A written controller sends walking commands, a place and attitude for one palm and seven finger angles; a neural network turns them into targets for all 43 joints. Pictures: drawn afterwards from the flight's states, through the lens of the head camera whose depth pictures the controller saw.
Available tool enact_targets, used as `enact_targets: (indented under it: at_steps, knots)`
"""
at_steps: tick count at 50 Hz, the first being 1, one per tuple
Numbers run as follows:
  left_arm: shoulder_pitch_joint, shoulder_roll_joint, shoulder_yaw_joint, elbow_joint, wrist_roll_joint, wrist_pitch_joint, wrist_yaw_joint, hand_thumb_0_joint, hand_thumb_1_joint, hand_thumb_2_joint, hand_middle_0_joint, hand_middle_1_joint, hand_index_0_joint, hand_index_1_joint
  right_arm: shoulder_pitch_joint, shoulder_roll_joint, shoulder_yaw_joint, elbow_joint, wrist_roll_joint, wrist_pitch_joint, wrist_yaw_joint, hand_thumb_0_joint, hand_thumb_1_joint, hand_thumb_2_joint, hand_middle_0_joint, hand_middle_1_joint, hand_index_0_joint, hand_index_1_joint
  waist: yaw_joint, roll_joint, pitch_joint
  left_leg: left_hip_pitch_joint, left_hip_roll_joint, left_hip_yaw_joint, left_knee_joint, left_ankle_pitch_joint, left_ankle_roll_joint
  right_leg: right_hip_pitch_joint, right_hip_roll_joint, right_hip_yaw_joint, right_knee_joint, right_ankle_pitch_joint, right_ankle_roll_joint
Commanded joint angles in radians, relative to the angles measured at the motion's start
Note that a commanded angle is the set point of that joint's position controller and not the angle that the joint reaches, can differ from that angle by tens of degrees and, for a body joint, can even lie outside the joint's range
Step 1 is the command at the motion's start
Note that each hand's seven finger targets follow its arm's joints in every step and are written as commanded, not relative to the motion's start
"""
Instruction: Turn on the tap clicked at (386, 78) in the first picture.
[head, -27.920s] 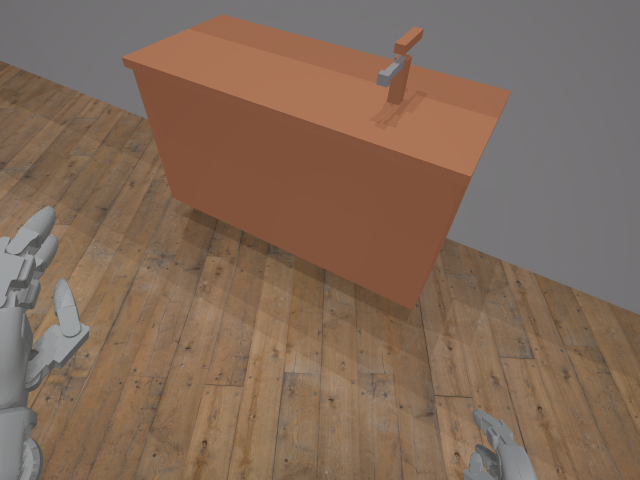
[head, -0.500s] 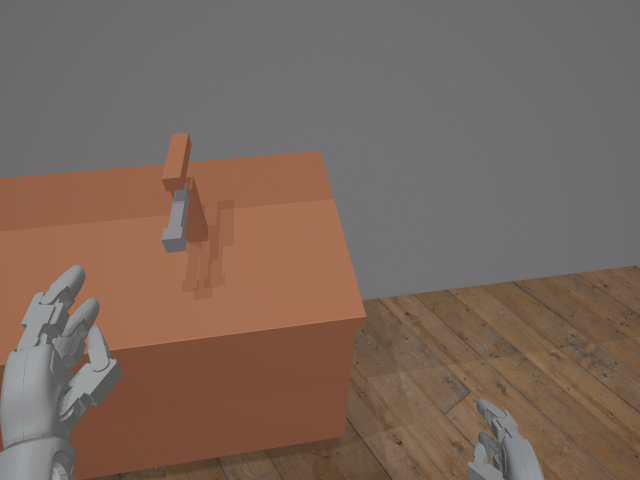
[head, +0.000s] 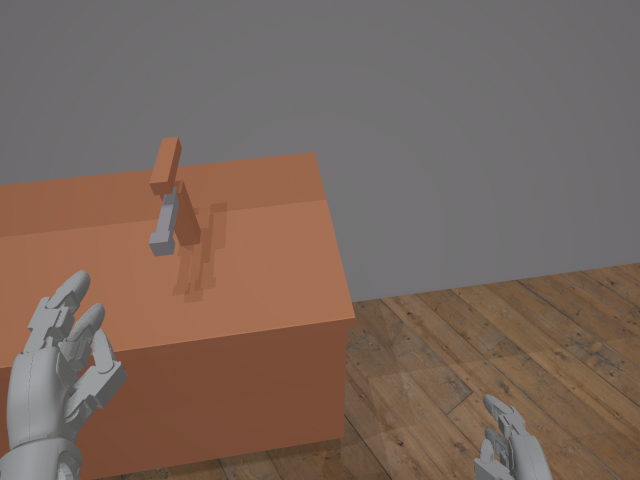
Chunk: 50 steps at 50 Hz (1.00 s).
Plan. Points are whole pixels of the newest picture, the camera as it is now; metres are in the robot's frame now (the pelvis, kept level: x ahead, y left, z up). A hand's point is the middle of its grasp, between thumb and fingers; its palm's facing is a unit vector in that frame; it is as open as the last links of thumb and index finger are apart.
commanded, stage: reach beside the lever's end, fingers flat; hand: left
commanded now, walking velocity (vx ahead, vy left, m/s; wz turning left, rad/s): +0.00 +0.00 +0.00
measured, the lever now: (162, 243) +0.41 +0.30 +0.07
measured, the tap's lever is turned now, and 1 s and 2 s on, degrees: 0 0 0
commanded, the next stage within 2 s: none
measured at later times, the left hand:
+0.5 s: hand (131, 333) +0.23 +0.24 +0.11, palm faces +0.44 -0.89 -0.12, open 7.4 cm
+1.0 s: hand (140, 302) +0.28 +0.26 +0.10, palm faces +0.45 -0.89 -0.11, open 7.6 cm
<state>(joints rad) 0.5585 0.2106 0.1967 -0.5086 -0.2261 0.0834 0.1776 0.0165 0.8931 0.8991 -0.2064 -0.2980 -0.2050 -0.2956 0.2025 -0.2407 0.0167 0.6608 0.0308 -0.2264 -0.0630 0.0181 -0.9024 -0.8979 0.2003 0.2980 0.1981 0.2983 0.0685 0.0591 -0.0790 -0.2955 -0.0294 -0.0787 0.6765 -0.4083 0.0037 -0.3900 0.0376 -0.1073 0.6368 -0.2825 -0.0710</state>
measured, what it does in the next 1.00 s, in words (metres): stands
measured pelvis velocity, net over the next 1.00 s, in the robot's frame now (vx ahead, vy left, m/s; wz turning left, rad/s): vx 0.01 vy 0.02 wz -0.02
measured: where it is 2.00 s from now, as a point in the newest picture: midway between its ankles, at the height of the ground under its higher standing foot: outside the picture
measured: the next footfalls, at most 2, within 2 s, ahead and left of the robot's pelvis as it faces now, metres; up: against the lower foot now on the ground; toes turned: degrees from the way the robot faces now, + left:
none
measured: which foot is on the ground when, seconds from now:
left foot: down 0.00-1.00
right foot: down 0.00-1.00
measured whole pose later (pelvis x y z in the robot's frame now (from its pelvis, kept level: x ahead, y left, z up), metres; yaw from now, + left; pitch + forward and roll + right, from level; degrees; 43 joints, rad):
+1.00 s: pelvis +0.01 +0.02 +0.00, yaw -1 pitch +4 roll -1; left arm 0.19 0.21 0.24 -0.10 -0.18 -0.01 0.20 0.02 0.89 0.90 -0.19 -0.25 -0.19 -0.25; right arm 0.18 -0.23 0.02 0.69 0.01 -0.15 -0.08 0.02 -0.90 -0.90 0.20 0.30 0.20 0.30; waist 0.03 0.04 -0.06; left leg -0.31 -0.04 -0.05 0.64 -0.41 0.03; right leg -0.42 0.03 -0.08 0.62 -0.28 -0.05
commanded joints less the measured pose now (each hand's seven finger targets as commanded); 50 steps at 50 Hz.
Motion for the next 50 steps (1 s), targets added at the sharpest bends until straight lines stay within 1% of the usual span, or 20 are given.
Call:
enact_targets:
  at_steps: [1, 3, 4, 7, 14, 15, 18, 19, 22, 24, 27, 33, 34, 38, 39, 42, 44, 45, 49, 50]
  knots:
    - [-0.062, 0.141, 0.097, -0.235, 0.011, -0.076, 0.011, 0.000, 0.900, 0.900, -0.200, -0.300, -0.200, -0.300, -0.137, -0.094, -0.037, -0.172, 0.004, -0.058, -0.010, 0.000, -0.900, -0.900, 0.200, 0.300, 0.200, 0.300, 0.001, -0.046, -0.041, -0.135, 0.003, 0.024, -0.095, 0.177, 0.026, 0.161, -0.076, 0.119, -0.150, -0.023, 0.064]
    - [-0.052, 0.136, 0.099, -0.231, 0.006, -0.079, 0.011, 0.000, 0.900, 0.900, -0.200, -0.300, -0.200, -0.300, -0.135, -0.094, -0.038, -0.173, 0.002, -0.058, -0.010, 0.000, -0.900, -0.900, 0.200, 0.300, 0.200, 0.300, 0.001, -0.077, -0.051, -0.142, 0.002, 0.024, -0.086, 0.192, 0.027, 0.171, -0.079, 0.123, -0.143, 0.017, 0.068]
    - [-0.051, 0.161, 0.122, -0.237, 0.009, -0.080, 0.012, 0.000, 0.900, 0.900, -0.200, -0.300, -0.200, -0.300, -0.126, -0.097, -0.040, -0.166, 0.004, -0.057, -0.010, 0.000, -0.900, -0.900, 0.200, 0.300, 0.200, 0.300, 0.006, -0.031, -0.053, -0.133, 0.003, 0.026, -0.089, 0.199, 0.025, 0.171, -0.075, 0.119, -0.140, 0.029, 0.063]
    - [-0.097, 0.137, 0.107, -0.186, 0.003, -0.087, 0.007, 0.000, 0.900, 0.900, -0.200, -0.300, -0.200, -0.300, -0.122, -0.098, -0.037, -0.161, 0.002, -0.054, -0.013, 0.000, -0.900, -0.900, 0.200, 0.300, 0.200, 0.300, -0.012, -0.081, -0.040, -0.143, 0.002, 0.023, -0.085, 0.205, 0.026, 0.159, -0.074, 0.113, -0.133, 0.053, 0.067]
    - [-0.177, 0.178, 0.139, -0.130, 0.008, -0.088, 0.000, 0.000, 0.900, 0.900, -0.200, -0.300, -0.200, -0.300, -0.120, -0.104, -0.043, -0.148, 0.002, -0.047, -0.021, 0.000, -0.900, -0.900, 0.200, 0.300, 0.200, 0.300, -0.006, -0.035, -0.071, -0.132, -0.002, 0.022, -0.090, 0.224, 0.023, 0.173, -0.072, 0.112, -0.127, 0.073, 0.062]
    - [-0.206, 0.144, 0.103, -0.139, 0.009, -0.095, -0.004, 0.000, 0.900, 0.900, -0.200, -0.300, -0.200, -0.300, -0.119, -0.100, -0.037, -0.152, 0.002, -0.046, -0.020, 0.000, -0.900, -0.900, 0.200, 0.300, 0.200, 0.300, -0.016, -0.015, -0.077, -0.119, -0.003, 0.019, -0.094, 0.236, 0.019, 0.168, -0.072, 0.102, -0.118, 0.081, 0.058]
    - [-0.225, 0.142, 0.103, -0.091, 0.010, -0.106, -0.005, 0.000, 0.900, 0.900, -0.200, -0.300, -0.200, -0.300, -0.113, -0.105, -0.038, -0.149, -0.002, -0.047, -0.023, 0.000, -0.900, -0.900, 0.200, 0.300, 0.200, 0.300, -0.017, -0.059, -0.080, -0.115, -0.002, 0.016, -0.097, 0.256, 0.017, 0.166, -0.063, 0.092, -0.109, 0.114, 0.058]
    - [-0.225, 0.178, 0.136, -0.075, 0.016, -0.101, -0.001, 0.000, 0.900, 0.900, -0.200, -0.300, -0.200, -0.300, -0.111, -0.108, -0.039, -0.142, -0.002, -0.042, -0.025, 0.000, -0.900, -0.900, 0.200, 0.300, 0.200, 0.300, -0.009, -0.035, -0.083, -0.117, -0.003, 0.016, -0.102, 0.257, 0.014, 0.171, -0.059, 0.091, -0.111, 0.110, 0.055]
    - [-0.247, 0.133, 0.094, -0.065, 0.022, -0.107, 0.000, 0.000, 0.900, 0.900, -0.200, -0.300, -0.200, -0.300, -0.108, -0.105, -0.037, -0.151, -0.006, -0.037, -0.023, 0.000, -0.900, -0.900, 0.200, 0.300, 0.200, 0.300, -0.015, -0.030, -0.103, -0.095, -0.002, 0.018, -0.106, 0.302, 0.004, 0.172, -0.057, 0.076, -0.094, 0.157, 0.050]
    - [-0.254, 0.168, 0.126, -0.058, 0.033, -0.107, 0.011, 0.000, 0.900, 0.900, -0.200, -0.300, -0.200, -0.300, -0.103, -0.107, -0.041, -0.146, -0.007, -0.031, -0.025, 0.000, -0.900, -0.900, 0.200, 0.300, 0.200, 0.300, -0.005, 0.003, -0.109, -0.085, 0.000, 0.022, -0.111, 0.326, -0.007, 0.182, -0.054, 0.076, -0.091, 0.180, 0.045]
    - [-0.247, 0.136, 0.110, -0.032, 0.032, -0.115, 0.015, 0.000, 0.900, 0.900, -0.198, -0.293, -0.198, -0.293, -0.098, -0.104, -0.041, -0.153, -0.009, -0.023, -0.022, 0.000, -0.900, -0.900, 0.200, 0.300, 0.200, 0.300, -0.009, -0.046, -0.121, -0.079, 0.004, 0.019, -0.113, 0.368, -0.017, 0.184, -0.049, 0.065, -0.078, 0.221, 0.044]
    - [-0.378, 0.124, 0.082, 0.012, 0.045, -0.125, 0.031, 0.000, 0.900, 0.900, -0.192, -0.278, -0.192, -0.278, -0.114, -0.106, -0.036, -0.147, -0.011, -0.004, -0.027, 0.000, -0.900, -0.900, 0.200, 0.300, 0.200, 0.300, -0.027, -0.031, -0.094, -0.084, 0.003, 0.015, -0.123, 0.320, -0.017, 0.152, -0.047, 0.066, -0.090, 0.152, 0.044]
    - [-0.397, 0.168, 0.120, 0.016, 0.055, -0.129, 0.039, 0.000, 0.900, 0.900, -0.192, -0.275, -0.192, -0.275, -0.110, -0.106, -0.039, -0.136, -0.011, -0.002, -0.031, 0.000, -0.900, -0.900, 0.200, 0.300, 0.200, 0.300, -0.024, 0.003, -0.102, -0.073, 0.005, 0.015, -0.128, 0.321, -0.023, 0.154, -0.044, 0.067, -0.092, 0.143, 0.040]
    - [-0.439, 0.127, 0.072, 0.069, 0.061, -0.142, 0.034, 0.000, 0.900, 0.900, -0.188, -0.265, -0.188, -0.265, -0.117, -0.107, -0.038, -0.133, -0.014, 0.006, -0.029, 0.000, -0.900, -0.900, 0.200, 0.300, 0.200, 0.300, -0.034, -0.003, -0.117, -0.065, 0.006, 0.016, -0.121, 0.352, -0.025, 0.155, -0.045, 0.065, -0.082, 0.178, 0.039]
    - [-0.449, 0.163, 0.109, 0.083, 0.063, -0.142, 0.037, 0.000, 0.900, 0.900, -0.187, -0.263, -0.187, -0.263, -0.107, -0.111, -0.039, -0.124, -0.017, 0.010, -0.032, 0.000, -0.900, -0.900, 0.200, 0.300, 0.200, 0.300, -0.028, 0.002, -0.124, -0.064, 0.006, 0.016, -0.125, 0.354, -0.029, 0.164, -0.043, 0.066, -0.085, 0.181, 0.037]
    - [-0.474, 0.158, 0.119, 0.142, 0.054, -0.146, 0.027, 0.000, 0.900, 0.900, -0.185, -0.255, -0.185, -0.255, -0.117, -0.112, -0.043, -0.126, -0.015, 0.020, -0.032, 0.000, -0.900, -0.900, 0.200, 0.300, 0.200, 0.300, -0.029, -0.048, -0.145, -0.076, 0.005, 0.020, -0.125, 0.367, -0.028, 0.183, -0.042, 0.065, -0.080, 0.208, 0.038]
    - [-0.491, 0.183, 0.137, 0.152, 0.061, -0.147, 0.029, 0.000, 0.900, 0.900, -0.183, -0.250, -0.183, -0.250, -0.113, -0.111, -0.043, -0.119, -0.015, 0.027, -0.033, 0.000, -0.900, -0.900, 0.200, 0.300, 0.200, 0.300, -0.021, 0.013, -0.146, -0.065, 0.006, 0.024, -0.127, 0.379, -0.034, 0.181, -0.042, 0.067, -0.080, 0.213, 0.034]
    - [-0.515, 0.147, 0.106, 0.142, 0.057, -0.156, 0.027, 0.000, 0.900, 0.900, -0.182, -0.247, -0.182, -0.247, -0.112, -0.108, -0.042, -0.126, -0.017, 0.026, -0.031, 0.000, -0.900, -0.900, 0.200, 0.300, 0.200, 0.300, -0.029, 0.005, -0.165, -0.056, 0.006, 0.020, -0.127, 0.399, -0.038, 0.186, -0.044, 0.064, -0.074, 0.230, 0.034]
    - [-0.522, 0.178, 0.137, 0.203, 0.063, -0.173, 0.027, 0.000, 0.900, 0.900, -0.179, -0.238, -0.179, -0.238, -0.102, -0.116, -0.049, -0.115, -0.016, 0.034, -0.030, 0.000, -0.900, -0.900, 0.200, 0.300, 0.200, 0.300, -0.028, -0.017, -0.157, -0.061, 0.011, 0.020, -0.121, 0.422, -0.040, 0.181, -0.037, 0.063, -0.069, 0.253, 0.033]
    - [-0.550, 0.146, 0.107, 0.198, 0.059, -0.181, 0.025, 0.000, 0.900, 0.900, -0.178, -0.235, -0.178, -0.235, -0.109, -0.112, -0.049, -0.119, -0.017, 0.035, -0.028, 0.000, -0.900, -0.900, 0.200, 0.300, 0.200, 0.300, -0.035, -0.010, -0.165, -0.054, 0.010, 0.024, -0.119, 0.420, -0.038, 0.178, -0.041, 0.064, -0.069, 0.256, 0.035]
